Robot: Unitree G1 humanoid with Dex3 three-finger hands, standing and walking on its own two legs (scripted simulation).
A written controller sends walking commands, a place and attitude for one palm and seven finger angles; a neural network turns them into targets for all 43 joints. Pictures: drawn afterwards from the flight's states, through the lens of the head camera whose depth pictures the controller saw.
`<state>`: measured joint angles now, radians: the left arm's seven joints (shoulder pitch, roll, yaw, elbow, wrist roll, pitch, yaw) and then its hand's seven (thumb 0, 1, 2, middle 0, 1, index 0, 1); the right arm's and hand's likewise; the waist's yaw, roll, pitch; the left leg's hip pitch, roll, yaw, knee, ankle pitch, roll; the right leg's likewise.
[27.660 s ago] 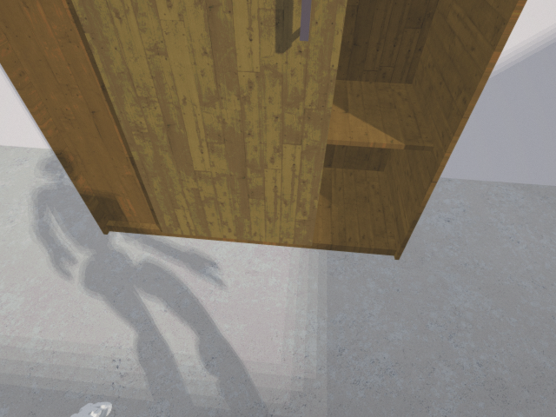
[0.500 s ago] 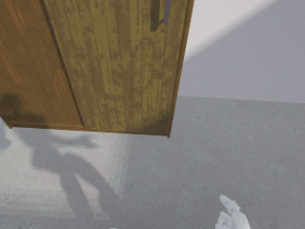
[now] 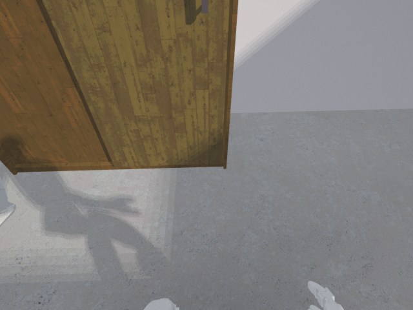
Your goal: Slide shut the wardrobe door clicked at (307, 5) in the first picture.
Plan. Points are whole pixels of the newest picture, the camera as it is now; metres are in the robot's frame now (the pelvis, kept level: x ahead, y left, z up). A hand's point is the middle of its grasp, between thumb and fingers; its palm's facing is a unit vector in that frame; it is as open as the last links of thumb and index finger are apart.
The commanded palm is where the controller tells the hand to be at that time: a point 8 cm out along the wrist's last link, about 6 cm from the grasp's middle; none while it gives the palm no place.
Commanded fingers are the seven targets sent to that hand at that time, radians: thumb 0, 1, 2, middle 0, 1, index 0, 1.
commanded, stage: stop stepping back and stand still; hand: left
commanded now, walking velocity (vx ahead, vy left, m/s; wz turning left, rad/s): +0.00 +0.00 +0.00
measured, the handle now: out of the picture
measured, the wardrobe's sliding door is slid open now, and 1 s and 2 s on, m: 0.01 0.01 0.01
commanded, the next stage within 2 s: let the arm hang, fingers relaxed in 0.20 s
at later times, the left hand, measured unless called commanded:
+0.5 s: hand (85, 295) +0.18 +0.26 -0.09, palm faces +0.02 -0.93 -0.36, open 7.4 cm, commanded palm none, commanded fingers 0.00 0.90 0.90 -0.20 -0.30 -0.20 -0.30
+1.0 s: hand out of the picture +0.05 +0.26 -0.15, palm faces -0.03 -0.96 -0.28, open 7.4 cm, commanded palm none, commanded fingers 0.00 0.90 0.90 -0.20 -0.30 -0.20 -0.30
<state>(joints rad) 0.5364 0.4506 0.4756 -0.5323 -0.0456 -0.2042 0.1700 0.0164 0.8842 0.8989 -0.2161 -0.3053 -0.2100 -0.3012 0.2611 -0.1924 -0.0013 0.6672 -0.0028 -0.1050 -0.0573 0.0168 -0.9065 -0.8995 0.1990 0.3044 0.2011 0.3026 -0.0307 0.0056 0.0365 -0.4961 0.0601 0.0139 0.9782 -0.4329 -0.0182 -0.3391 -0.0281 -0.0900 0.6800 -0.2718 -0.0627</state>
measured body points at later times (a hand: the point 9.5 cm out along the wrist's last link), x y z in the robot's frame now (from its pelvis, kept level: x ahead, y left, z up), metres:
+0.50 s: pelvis +0.01 +0.03 +0.00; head +0.01 +0.02 +0.45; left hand +0.17 +0.31 -0.07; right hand +0.16 -0.23 -0.11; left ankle +0.04 +0.15 -0.72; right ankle +0.05 -0.09 -0.72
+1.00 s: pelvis +0.05 +0.05 +0.02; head +0.08 +0.05 +0.47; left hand +0.05 +0.31 -0.13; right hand +0.05 -0.17 -0.14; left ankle +0.04 +0.15 -0.72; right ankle +0.05 -0.09 -0.72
